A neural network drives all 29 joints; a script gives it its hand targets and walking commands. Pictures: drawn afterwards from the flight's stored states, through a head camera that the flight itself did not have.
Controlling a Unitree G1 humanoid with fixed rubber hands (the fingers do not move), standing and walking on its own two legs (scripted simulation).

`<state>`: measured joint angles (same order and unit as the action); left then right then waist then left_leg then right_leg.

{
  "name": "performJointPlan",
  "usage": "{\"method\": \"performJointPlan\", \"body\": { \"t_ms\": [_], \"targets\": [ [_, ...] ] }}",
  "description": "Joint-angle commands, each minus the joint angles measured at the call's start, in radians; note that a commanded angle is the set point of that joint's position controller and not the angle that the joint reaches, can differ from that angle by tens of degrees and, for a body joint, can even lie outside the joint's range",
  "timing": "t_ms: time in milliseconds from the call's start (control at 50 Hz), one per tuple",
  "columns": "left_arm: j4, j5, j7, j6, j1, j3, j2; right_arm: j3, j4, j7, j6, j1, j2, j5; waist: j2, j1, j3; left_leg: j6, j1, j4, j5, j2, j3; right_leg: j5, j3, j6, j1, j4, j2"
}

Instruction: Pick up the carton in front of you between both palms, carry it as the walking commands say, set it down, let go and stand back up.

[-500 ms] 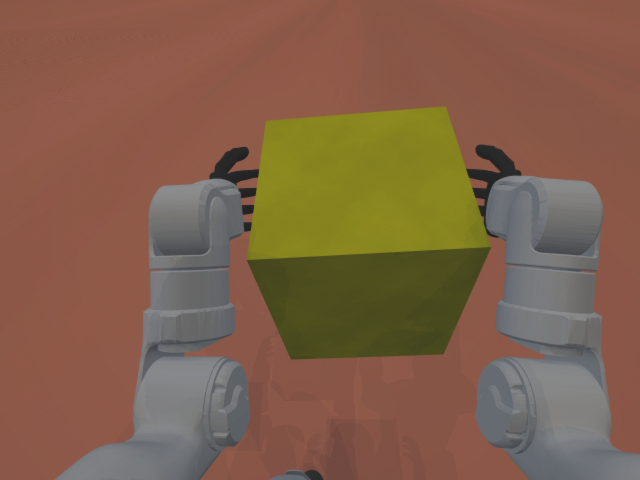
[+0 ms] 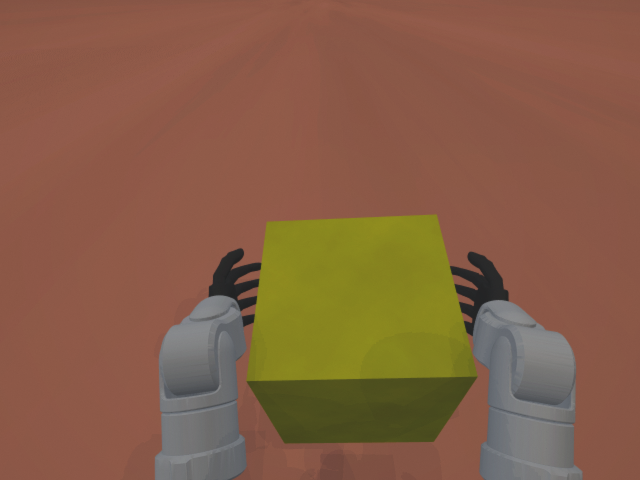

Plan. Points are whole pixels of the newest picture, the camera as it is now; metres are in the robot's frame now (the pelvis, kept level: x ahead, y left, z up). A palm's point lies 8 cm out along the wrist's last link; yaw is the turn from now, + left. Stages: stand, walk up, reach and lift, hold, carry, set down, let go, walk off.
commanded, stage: carry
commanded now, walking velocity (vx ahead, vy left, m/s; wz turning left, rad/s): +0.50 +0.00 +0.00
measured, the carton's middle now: (354, 337) +0.31 -0.01 +0.01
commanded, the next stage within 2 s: none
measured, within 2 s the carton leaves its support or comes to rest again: neither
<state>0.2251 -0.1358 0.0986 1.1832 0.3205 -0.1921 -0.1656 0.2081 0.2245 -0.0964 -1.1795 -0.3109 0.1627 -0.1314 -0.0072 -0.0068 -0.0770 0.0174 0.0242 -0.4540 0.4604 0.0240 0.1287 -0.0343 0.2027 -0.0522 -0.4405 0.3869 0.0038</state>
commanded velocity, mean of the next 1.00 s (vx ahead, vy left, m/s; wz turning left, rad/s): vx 0.47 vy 0.00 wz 0.00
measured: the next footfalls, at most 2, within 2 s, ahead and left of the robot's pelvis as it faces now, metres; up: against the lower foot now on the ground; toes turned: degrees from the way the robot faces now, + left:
left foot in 0.44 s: +0.47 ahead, +0.14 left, +0.00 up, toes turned +11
right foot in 0.94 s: +0.78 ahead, -0.08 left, +0.00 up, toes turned -14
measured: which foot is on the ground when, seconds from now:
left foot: down 0.00-0.02, up 0.04-0.42, down 0.44-0.94, up 0.96-1.00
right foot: down 0.00-0.48, up 0.50-0.92, down 0.94-1.00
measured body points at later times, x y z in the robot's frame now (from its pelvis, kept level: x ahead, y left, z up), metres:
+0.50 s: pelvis +0.32 +0.04 -0.01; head +0.27 +0.05 +0.44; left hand +0.60 +0.20 +0.08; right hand +0.60 -0.11 +0.08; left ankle +0.43 +0.14 -0.73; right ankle +0.13 -0.08 -0.69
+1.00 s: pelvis +0.63 +0.01 +0.00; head +0.61 -0.01 +0.45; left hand +0.91 +0.16 +0.09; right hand +0.92 -0.14 +0.08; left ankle +0.45 +0.12 -0.68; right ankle +0.73 -0.08 -0.73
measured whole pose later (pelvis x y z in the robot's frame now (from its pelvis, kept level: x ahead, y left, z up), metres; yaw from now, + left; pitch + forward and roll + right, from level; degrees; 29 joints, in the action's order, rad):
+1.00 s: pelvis +0.63 +0.01 +0.00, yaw +1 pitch +3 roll -1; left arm 0.28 -0.13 0.09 1.22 0.20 -0.10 -0.14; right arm 0.12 0.30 -0.10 -1.24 -0.18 0.12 -0.13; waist -0.05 0.01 -0.14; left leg -0.04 0.12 -0.80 0.47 0.10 0.12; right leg -0.13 0.24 -0.08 -0.46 0.54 0.05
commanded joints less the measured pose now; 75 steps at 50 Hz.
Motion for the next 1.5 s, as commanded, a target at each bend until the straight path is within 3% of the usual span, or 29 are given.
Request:
{"method": "performJointPlan", "body": {
  "t_ms": [0,20,40,80,120,180,320,420,440,460,480,540,580,640,820,900,920,940,960,1000,1040,1160,1280,1300,1320,1340,1360,1400,1480],
  "targets": [
    [0.031,0.368,-0.241,0.006,0.4,0.758,-0.914,-0.788,0.095,0.271,-0.033,-0.477,0.927,0.419,0.181,0.045,-0.565,-0.039,0.455,-0.638,-0.386,0.019,-0.011,0.07,-0.542,-0.191,0.881,0.049,0.364],
    [0.012,0.375,-0.249,0.009,0.331,0.765,-0.948,-0.781,0.091,0.277,-0.036,-0.427,0.898,0.414,0.253,0.05,-0.503,-0.034,0.688,-0.812,0.027,-0.062,-0.069,0.082,-0.684,-0.262,0.889,-0.052,0.406],
    [0.04,0.389,-0.258,0.01,0.32,0.766,-0.965,-0.792,0.106,0.279,-0.033,-0.418,0.917,0.419,0.188,0.048,-0.455,-0.01,0.754,-0.88,0.031,-0.007,-0.135,0.098,-0.604,-0.247,0.831,-0.054,0.399],
    [0.085,0.418,-0.269,0.011,0.351,0.785,-0.993,-0.802,0.127,0.283,-0.027,-0.413,0.939,0.425,0.019,0.027,-0.356,0.001,0.711,-0.738,-0.078,0.077,-0.153,0.087,-0.461,-0.153,0.635,-0.112,0.359],
    [0.114,0.449,-0.277,0.014,0.374,0.797,-0.981,-0.811,0.127,0.28,-0.023,-0.394,0.944,0.427,0.062,0.02,-0.306,-0.012,0.604,-0.575,-0.14,0.084,-0.109,-0.057,-0.341,-0.098,0.473,-0.189,0.313],
    [0.105,0.46,-0.287,0.025,0.334,0.794,-0.935,-0.811,0.116,0.266,-0.023,-0.35,0.926,0.413,0.13,0.018,-0.241,-0.037,0.57,-0.356,-0.225,0.084,-0.055,-0.146,-0.227,-0.094,0.402,-0.25,0.274],
    [0.077,0.426,-0.281,0.05,0.281,0.767,-0.848,-0.806,0.104,0.259,-0.052,-0.325,0.859,0.411,0.147,0.028,-0.112,-0.032,0.521,-0.074,-0.431,0.06,0.04,-0.028,-0.117,-0.051,0.414,-0.235,0.244],
    [0.054,0.418,-0.274,0.064,0.313,0.772,-0.82,-0.778,0.051,0.265,-0.063,-0.326,0.83,0.413,0.105,0.005,-0.154,0.001,0.181,0.004,-0.303,-0.019,0.158,0.198,-0.008,0.01,0.356,0.097,0.195],
    [0.055,0.42,-0.273,0.067,0.316,0.774,-0.814,-0.767,0.034,0.267,-0.061,-0.31,0.832,0.406,0.016,-0.013,-0.229,0.027,-0.028,0.036,-0.205,0.077,0.001,0.13,0.018,0.049,0.21,0.314,0.15],
    [0.08,0.438,-0.274,0.074,0.353,0.79,-0.834,-0.751,0.008,0.269,-0.052,-0.306,0.834,0.391,-0.265,-0.027,-0.339,0.161,-0.232,0.148,-0.075,0.32,-0.463,-0.09,-0.002,0.101,-0.048,0.651,0.047],
    [0.084,0.446,-0.279,0.069,0.374,0.795,-0.857,-0.753,0.004,0.27,-0.047,-0.301,0.865,0.403,-0.328,-0.014,-0.332,0.211,-0.297,0.241,-0.243,0.394,-0.653,-0.45,-0.103,0.09,-0.243,0.803,-0.019],
    [0.079,0.452,-0.285,0.035,0.37,0.797,-0.944,-0.788,0.078,0.277,-0.019,-0.359,0.965,0.44,-0.04,-0.01,-0.334,0.152,-0.129,0.197,-0.372,0.349,-0.396,-0.334,-0.218,0.038,-0.248,0.838,0.126],
    [0.091,0.438,-0.278,0.014,0.357,0.808,-0.961,-0.811,0.109,0.283,-0.002,-0.388,0.989,0.457,-0.078,-0.001,-0.322,0.102,-0.024,0.255,-0.273,0.304,-0.267,-0.247,-0.192,0.043,-0.18,0.722,0.137],
    [0.104,0.416,-0.261,-0.005,0.301,0.814,-0.971,-0.824,0.129,0.29,0.006,-0.348,0.964,0.473,-0.121,-0.006,-0.285,0.113,0.008,0.324,-0.195,0.285,-0.178,-0.182,-0.143,0.068,-0.183,0.552,0.134],
    [0.157,0.411,-0.251,0.037,0.258,0.801,-0.852,-0.806,0.159,0.275,-0.033,-0.276,0.833,0.434,-0.135,-0.014,-0.144,0.09,-0.078,0.292,-0.472,0.226,-0.01,0.022,-0.026,0.06,-0.136,0.129,0.087],
    [0.131,0.425,-0.262,0.062,0.265,0.778,-0.811,-0.798,0.138,0.263,-0.058,-0.298,0.807,0.418,-0.113,0.004,-0.155,0.044,-0.028,0.05,-0.612,0.19,0.08,-0.079,0.073,0.036,0.141,0.034,0.019],
    [0.116,0.424,-0.265,0.066,0.264,0.767,-0.807,-0.798,0.131,0.26,-0.063,-0.296,0.799,0.415,-0.059,0.016,-0.221,0.015,0.091,-0.138,-0.607,0.154,0.108,-0.139,0.04,0.029,0.36,0.051,0.031],
    [0.095,0.414,-0.266,0.067,0.25,0.754,-0.796,-0.802,0.145,0.26,-0.072,-0.323,0.79,0.416,0.124,0.038,-0.297,-0.034,0.29,-0.417,-0.432,0.088,0.109,-0.301,-0.301,-0.032,0.535,-0.042,0.241],
    [0.068,0.41,-0.27,0.059,0.268,0.744,-0.805,-0.81,0.161,0.261,-0.078,-0.369,0.81,0.433,0.364,0.038,-0.326,-0.073,0.577,-0.653,-0.035,-0.038,0.053,-0.192,-0.661,-0.159,0.715,-0.146,0.417],
    [0.079,0.429,-0.276,0.048,0.271,0.753,-0.876,-0.817,0.134,0.267,-0.066,-0.368,0.867,0.441,0.225,0.03,-0.319,-0.022,0.671,-0.837,0.028,0.031,-0.093,0.288,-0.514,-0.177,0.65,-0.094,0.411],
    [0.104,0.442,-0.283,0.028,0.308,0.775,-0.94,-0.829,0.132,0.269,-0.042,-0.367,0.923,0.44,0.056,0.023,-0.328,-0.01,0.606,-0.68,-0.063,0.1,-0.12,0.386,-0.338,-0.106,0.544,-0.092,0.367],
    [0.168,0.469,-0.298,-0.001,0.279,0.801,-0.945,-0.845,0.174,0.241,0.005,-0.282,0.959,0.413,0.166,0.015,-0.321,-0.036,0.414,-0.211,-0.218,0.025,0.001,0.488,-0.075,-0.065,0.455,-0.091,0.262],
    [0.184,0.432,-0.284,0.021,0.235,0.789,-0.857,-0.83,0.201,0.248,-0.027,-0.268,0.87,0.415,0.109,0.016,-0.268,-0.039,0.202,0.119,-0.604,0.031,0.058,0.308,-0.007,0.018,0.386,0.057,0.203],
    [0.171,0.421,-0.282,0.026,0.234,0.783,-0.843,-0.823,0.191,0.254,-0.036,-0.266,0.855,0.412,0.09,0.017,-0.266,-0.037,0.102,0.121,-0.684,0.082,0.033,0.2,-0.012,0.043,0.315,0.092,0.194],
    [0.157,0.412,-0.279,0.033,0.23,0.777,-0.826,-0.813,0.179,0.261,-0.044,-0.271,0.832,0.411,0.009,0.022,-0.286,-0.018,-0.017,0.042,-1.018,0.192,-0.058,0.004,-0.009,0.077,0.219,0.152,0.157],
    [0.159,0.412,-0.276,0.045,0.254,0.788,-0.82,-0.795,0.132,0.266,-0.043,-0.266,0.832,0.405,-0.099,0.016,-0.338,0.069,-0.133,-0.024,-1.192,0.259,-0.136,-0.179,-0.072,0.1,0.144,0.153,0.132],
    [0.161,0.418,-0.276,0.052,0.268,0.797,-0.82,-0.786,0.101,0.269,-0.038,-0.24,0.846,0.398,-0.159,0.011,-0.345,0.102,-0.129,-0.008,-1.151,0.28,-0.178,-0.294,-0.087,0.105,0.137,0.142,0.118],
    [0.146,0.425,-0.28,0.049,0.302,0.813,-0.844,-0.78,0.074,0.272,-0.029,-0.249,0.878,0.397,-0.135,0.011,-0.336,0.088,-0.084,-0.009,-1.127,0.241,-0.146,-0.268,-0.097,0.105,0.191,0.076,0.109],
    [0.063,0.412,-0.289,0.009,0.275,0.812,-0.9,-0.788,0.029,0.279,0.004,-0.253,0.922,0.393,-0.07,0.006,-0.356,0.051,-0.03,-0.1,-1.196,0.176,-0.071,0.104,-0.082,0.102,0.297,0.054,0.109]
  ]
}}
